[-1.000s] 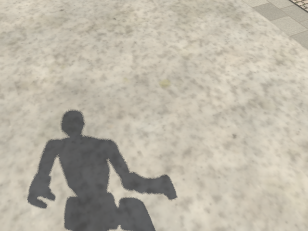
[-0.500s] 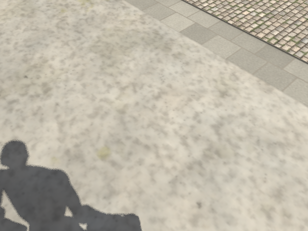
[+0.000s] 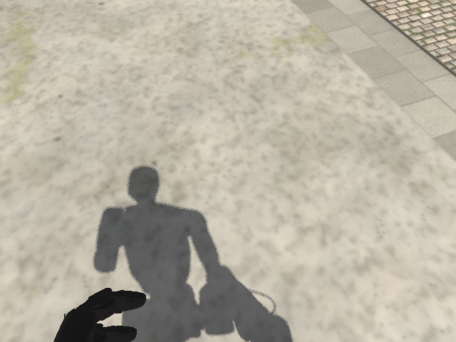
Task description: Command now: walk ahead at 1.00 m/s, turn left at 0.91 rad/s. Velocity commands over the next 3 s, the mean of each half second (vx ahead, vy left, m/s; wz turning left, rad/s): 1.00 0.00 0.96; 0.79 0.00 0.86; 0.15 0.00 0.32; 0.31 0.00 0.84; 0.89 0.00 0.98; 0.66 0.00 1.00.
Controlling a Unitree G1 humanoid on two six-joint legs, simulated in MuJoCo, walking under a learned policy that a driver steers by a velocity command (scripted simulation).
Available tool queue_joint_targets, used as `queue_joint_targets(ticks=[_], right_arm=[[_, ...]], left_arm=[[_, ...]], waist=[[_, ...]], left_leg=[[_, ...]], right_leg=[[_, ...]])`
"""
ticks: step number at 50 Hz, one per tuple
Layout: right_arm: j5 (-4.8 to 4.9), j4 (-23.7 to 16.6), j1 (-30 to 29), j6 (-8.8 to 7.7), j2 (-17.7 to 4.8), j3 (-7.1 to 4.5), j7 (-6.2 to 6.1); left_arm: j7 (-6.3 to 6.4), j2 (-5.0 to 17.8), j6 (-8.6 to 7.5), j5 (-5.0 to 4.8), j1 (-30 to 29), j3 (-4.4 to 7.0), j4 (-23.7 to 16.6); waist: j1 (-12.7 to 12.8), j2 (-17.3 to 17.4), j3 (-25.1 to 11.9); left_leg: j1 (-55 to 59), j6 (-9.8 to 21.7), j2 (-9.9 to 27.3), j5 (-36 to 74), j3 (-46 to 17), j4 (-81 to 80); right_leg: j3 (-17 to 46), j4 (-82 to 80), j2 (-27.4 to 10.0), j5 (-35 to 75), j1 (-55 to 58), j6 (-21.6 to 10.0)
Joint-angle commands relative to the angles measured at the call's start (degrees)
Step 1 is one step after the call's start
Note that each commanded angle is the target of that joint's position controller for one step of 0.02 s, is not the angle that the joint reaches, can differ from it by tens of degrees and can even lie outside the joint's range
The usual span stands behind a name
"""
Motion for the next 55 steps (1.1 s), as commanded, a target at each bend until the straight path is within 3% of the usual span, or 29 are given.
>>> queue_joint_targets(ticks=[1, 5, 7, 8, 9, 10, 11, 13, 16, 21, 24, 28, 30, 31, 32, 33, 34, 36, 38, 41, 43, 44, 47, 49, 50, 51, 52, 53, 55], right_arm=[[0.63, -5.94, -4.92, -2.0, -9.59, -2.72, 0.26], [0.61, -6.18, -3.15, -1.64, -10.92, -3.7, 0.18], [-0.05, -6.82, -4.91, -1.69, -13.37, -4.22, -0.01], [-0.17, -7.58, -8.41, -2.03, -14.26, -4.31, 0.24], [-0.22, -9.4, -10.34, -2.85, -8.57, -2.68, 0.19], [2.56, -12.97, -3.35, -2.74, 0.39, -0.18, 0.25], [1.0, -12.3, -5.88, -1.64, -3.95, 0.29, -0.27], [-1.05, -12.06, -13.45, -0.36, -6.98, -0.46, 0.72], [-1.94, -14.67, -17.85, 1.79, -2.83, 0.59, 2.99], [-1.6, -20.62, -25.65, 2.98, -2.1, 2.1, 4.26], [-1.53, -21.69, -31.7, 2.84, -2.15, 2.77, 5.34], [-1.34, -19.54, -27.79, 2.25, -3.6, 2.34, 4.82], [-1.22, -13.75, -8.24, 1.81, -7.99, -0.06, 3.39], [-0.88, -9.93, 0.68, 1.61, -10.46, -1.97, 1.88], [0.4, -10.1, -3.97, 2.41, -15.26, -3.49, 0.46], [-1.24, -14.01, -5.62, 3.31, -20.08, -4.28, 0.55], [-1.27, -13.86, -3.76, 3.52, -18.05, -4.48, -0.32], [-0.78, -11.14, -6.95, 1.9, -13.01, -3.3, -1.25], [-0.33, -11.69, -11.35, 0.18, -10.11, -1.95, -1.72], [-0.18, -10.76, -11.99, -1.1, -9.99, -1.86, -0.96], [0.11, -9.53, -11.34, -0.87, -9.04, -1.93, -0.49], [4.77, -10.71, -10.08, -0.94, -5.07, -1.6, -1.97], [2.76, -6.95, -3.9, 0.2, -7.61, -2.0, -3.53], [1.71, -7.51, -6.13, 0.73, -6.48, -1.96, -3.58], [1.25, -9.08, -8.8, 0.8, -4.91, -1.39, -3.31], [-0.09, -10.0, -2.1, 0.89, 1.31, 0.33, -2.7], [2.08, -8.93, 8.87, 0.66, -1.47, 0.81, -1.63], [2.56, -7.33, 5.87, 1.86, -5.78, 0.0, -1.49], [1.75, -10.8, -7.89, 3.68, -7.23, -0.72, -2.35]], left_arm=[[-0.56, 4.81, 0.29, -1.57, -4.54, 0.89, -4.46], [0.09, 7.47, -0.43, -2.14, -5.38, 1.84, -5.2], [1.18, 12.0, -0.95, -2.24, 4.8, 3.94, -2.32], [1.99, 14.19, -1.28, -2.16, 16.36, 5.2, 0.31], [3.29, 18.31, -1.5, -0.79, 29.91, 7.02, 2.39], [3.11, 22.96, -1.16, 1.47, 26.79, 7.98, 2.15], [2.78, 19.03, -0.51, 0.36, 20.36, 8.21, 1.39], [2.21, 10.47, -0.17, -0.42, 15.5, 6.36, 2.11], [1.76, 6.85, -1.27, -1.53, 20.71, 5.47, 7.96], [0.72, 8.19, -3.42, -2.02, 18.41, 5.78, 10.1], [0.91, 9.81, -3.5, -1.91, 21.33, 6.16, 12.23], [2.45, 15.52, -1.82, -1.89, 25.08, 7.41, 12.64], [2.9, 18.13, 0.14, -1.52, 20.81, 8.23, 10.71], [2.3, 17.06, 0.67, -1.14, 19.39, 8.24, 9.82], [1.12, 9.16, 0.36, -0.25, 19.03, 6.46, 7.16], [1.25, 11.05, -0.83, -1.7, 20.2, 6.42, 0.03], [0.95, 12.5, -2.35, -1.39, 14.47, 6.08, -1.17], [1.2, 11.07, -2.44, -0.92, 12.64, 5.37, -0.16], [1.21, 10.38, 0.25, 0.65, 15.95, 5.1, 1.19], [0.83, 7.59, 1.61, -0.37, 10.79, 4.36, -1.1], [0.46, 4.89, 1.15, -1.25, 8.45, 3.22, -1.54], [1.36, 4.25, -1.95, -3.17, -0.85, 3.84, -3.89], [1.3, 7.05, -3.72, -4.2, -1.91, 5.35, -4.77], [1.38, 10.34, -3.89, -3.16, 6.03, 7.28, -2.71], [1.15, 11.41, -3.83, -2.38, 14.57, 7.85, -0.64], [0.8, 13.27, -3.83, -0.94, 19.52, 7.36, 0.55], [-0.27, 12.99, -3.53, -1.1, 21.3, 7.42, 1.45], [-0.26, 11.62, -2.73, -1.78, 16.05, 7.7, -0.93], [0.32, 6.69, -0.94, -2.53, 7.04, 5.59, -1.43]], waist=[[1.09, 0.56, 4.77], [-0.85, 3.39, 0.63], [4.41, 2.83, -6.74], [11.69, 1.98, -12.33], [16.88, -3.67, -20.22], [9.14, -22.61, -26.13], [8.22, -17.76, -20.3], [8.11, -3.45, -7.02], [6.3, -5.27, -0.73], [2.76, -5.17, 3.73], [4.09, -1.98, 7.31], [0.28, -5.83, 1.49], [-9.46, -7.13, -7.8], [-12.06, -2.79, -11.06], [-5.09, 11.6, -7.39], [-2.32, 11.44, -20.27], [-3.96, 1.42, -17.04], [2.35, -5.62, -1.46], [7.54, -5.74, 2.52], [7.89, -4.54, 3.59], [6.12, -0.98, 0.72], [1.18, -5.65, 0.36], [0.3, 4.0, -2.85], [5.81, 7.09, -7.06], [10.75, 6.58, -11.64], [8.02, -9.67, -20.33], [5.17, -18.86, -32.12], [6.97, -10.08, -29.89], [5.37, 0.66, -12.21]], left_leg=[[-16.95, 5.55, 10.31, 13.99, -14.04, -13.01], [-4.41, 1.91, 12.79, 26.53, -17.0, -6.05], [-0.39, -0.64, 12.49, 39.73, -17.02, 7.68], [-5.15, -1.97, 10.52, 38.58, -15.42, 21.11], [-13.99, -2.23, 7.89, 22.15, -11.3, 40.03], [-31.6, -4.02, 2.46, -16.15, -4.97, 55.64], [-38.99, -3.03, 8.1, -9.74, -2.33, 60.38], [-38.86, -3.87, 13.23, -1.56, 0.22, 56.04], [-38.62, -4.83, 16.98, -0.63, 0.68, 53.99], [-39.53, -5.47, 18.06, 10.33, 3.78, 45.02], [-34.66, -3.44, 15.64, 14.8, 11.15, 30.93], [-20.08, 0.78, 7.69, 9.54, 17.78, 22.27], [1.59, 4.03, 5.2, 4.54, 14.02, 20.53], [16.84, 5.91, 6.08, 2.95, 8.61, 15.59], [22.21, 8.48, 16.35, 6.76, -8.68, 14.86], [36.87, 19.63, 26.34, 2.27, -39.39, 3.2], [32.4, 17.73, 27.25, -5.87, -42.0, -5.23], [11.24, 13.13, 22.48, 1.18, -31.49, -7.8], [-4.03, 11.38, 17.61, 15.58, -21.74, -7.4], [-15.33, 8.34, 12.33, 40.9, -12.52, -5.36], [-16.64, 3.86, 7.59, 45.61, -6.11, -2.3], [-18.12, 2.46, 8.72, 33.67, -9.92, -1.37], [-6.18, -0.64, 11.25, 24.44, -14.0, 2.42], [-2.65, -4.4, 10.34, 31.85, -13.06, 13.83], [-4.84, -7.47, 8.76, 28.59, -10.61, 26.05], [-17.71, -11.42, 1.78, -20.1, -7.8, 50.84], [-26.26, -12.18, 1.19, -26.5, -12.26, 64.68], [-27.38, -13.46, 5.33, -20.53, -12.5, 68.77], [-28.2, -14.31, 9.23, -13.92, -5.14, 62.9]], right_leg=[[-7.16, -16.24, 3.62, 14.23, 13.26, 0.63], [-5.82, -27.39, 6.78, 16.39, 18.17, -0.9], [-5.5, -28.3, 9.52, 7.03, 29.89, -2.25], [-5.02, -27.69, 7.64, 3.67, 42.76, -3.15], [5.67, -27.53, -3.69, -15.6, 56.82, -4.83], [38.87, -40.37, -20.05, -33.26, 66.76, -9.75], [44.86, -44.46, -18.69, -42.57, 60.41, -11.52], [22.83, -42.62, -12.71, -22.86, 46.29, -9.91], [5.82, -44.8, -7.61, -4.38, 38.6, -6.92], [-10.82, -49.94, -6.32, 13.97, 32.71, -5.89], [-19.48, -52.1, -3.13, 24.62, 34.12, -4.26], [-22.96, -37.24, -5.04, 71.57, 42.85, -2.35], [-20.79, -12.2, -7.63, 75.82, 37.23, -3.83], [-20.58, 7.64, -4.36, 50.39, 25.53, -3.8], [-19.78, 30.03, 6.64, -11.96, 6.83, -2.33], [-7.44, 41.51, 10.37, -16.42, -9.43, -0.7], [-1.63, 37.23, 6.34, -10.98, -13.89, -1.05], [-2.46, 24.81, 2.06, -9.31, -8.58, -0.43], [-2.82, 17.09, -0.25, -11.77, 0.58, 1.57], [-7.0, 1.93, 1.01, -5.88, 9.35, 2.59], [-9.53, -11.24, 4.24, 8.62, 17.22, 0.29], [-7.5, -19.02, 7.86, 14.34, 18.95, 1.47], [-4.89, -31.0, 10.29, 26.63, 21.86, -0.14], [-5.9, -32.73, 11.08, 29.99, 30.56, -2.39], [-4.4, -31.4, 7.25, 37.69, 40.26, -3.92], [11.11, -23.79, -9.62, 68.17, 57.84, -12.01], [35.64, -26.37, -21.21, 55.19, 67.11, -22.31], [35.14, -30.64, -18.77, 35.66, 61.48, -22.22], [20.66, -35.89, -10.56, 21.77, 40.22, -17.69]])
